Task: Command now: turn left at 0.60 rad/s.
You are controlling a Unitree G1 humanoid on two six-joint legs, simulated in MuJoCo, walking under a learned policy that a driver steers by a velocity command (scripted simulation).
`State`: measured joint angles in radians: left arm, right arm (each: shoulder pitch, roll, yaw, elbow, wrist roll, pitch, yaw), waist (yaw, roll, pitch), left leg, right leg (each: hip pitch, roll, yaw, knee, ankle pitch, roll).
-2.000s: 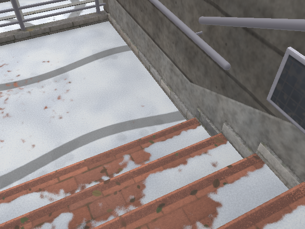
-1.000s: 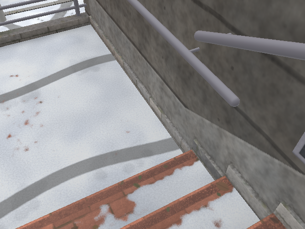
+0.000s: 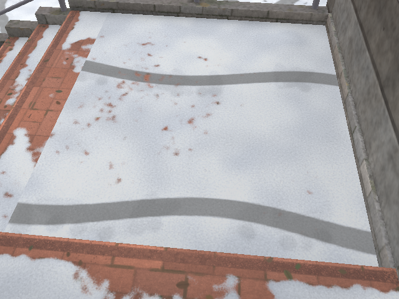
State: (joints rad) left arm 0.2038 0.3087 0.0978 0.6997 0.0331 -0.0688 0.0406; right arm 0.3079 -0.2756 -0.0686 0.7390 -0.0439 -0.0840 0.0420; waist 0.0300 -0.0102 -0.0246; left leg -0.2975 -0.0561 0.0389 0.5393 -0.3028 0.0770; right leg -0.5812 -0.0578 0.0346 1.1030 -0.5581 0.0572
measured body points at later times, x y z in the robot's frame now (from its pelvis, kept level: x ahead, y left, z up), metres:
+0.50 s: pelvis +0.00 -0.01 -0.01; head +0.01 +0.00 +0.44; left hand +0.03 +0.25 -0.14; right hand +0.17 -0.23 -0.12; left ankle -0.02 +0.08 -0.73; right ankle -0.03 -0.15 -0.73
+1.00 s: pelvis +0.18 +0.06 -0.10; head +0.19 +0.09 +0.35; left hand +0.04 +0.30 -0.24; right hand +0.42 -0.14 -0.19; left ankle +0.31 +0.20 -0.83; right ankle -0.02 -0.15 -0.73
